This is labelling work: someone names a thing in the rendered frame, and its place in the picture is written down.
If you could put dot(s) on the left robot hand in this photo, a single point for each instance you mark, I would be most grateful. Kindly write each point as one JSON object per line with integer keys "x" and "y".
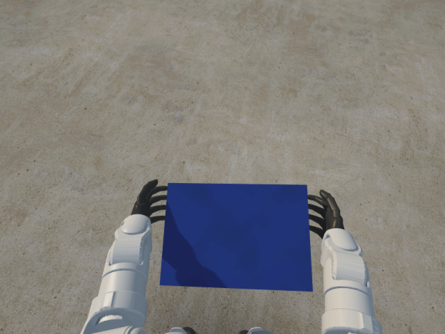
{"x": 145, "y": 200}

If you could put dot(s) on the robot left forearm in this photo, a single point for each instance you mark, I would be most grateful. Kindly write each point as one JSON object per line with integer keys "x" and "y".
{"x": 121, "y": 300}

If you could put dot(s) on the right robot hand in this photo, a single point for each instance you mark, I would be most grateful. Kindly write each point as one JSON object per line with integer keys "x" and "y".
{"x": 330, "y": 212}

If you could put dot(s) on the robot right forearm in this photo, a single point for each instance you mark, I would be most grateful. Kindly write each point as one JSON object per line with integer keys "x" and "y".
{"x": 346, "y": 287}

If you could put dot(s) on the carton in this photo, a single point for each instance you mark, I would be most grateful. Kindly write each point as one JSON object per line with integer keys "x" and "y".
{"x": 241, "y": 236}

